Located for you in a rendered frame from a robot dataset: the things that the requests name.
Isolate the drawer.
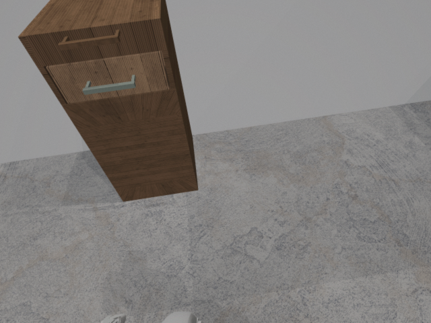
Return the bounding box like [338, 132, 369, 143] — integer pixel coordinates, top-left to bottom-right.
[46, 50, 170, 104]

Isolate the cabinet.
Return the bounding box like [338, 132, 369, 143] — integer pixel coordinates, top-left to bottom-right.
[18, 0, 198, 202]

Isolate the handle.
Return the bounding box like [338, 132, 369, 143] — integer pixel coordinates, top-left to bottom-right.
[58, 35, 120, 50]
[82, 75, 136, 95]

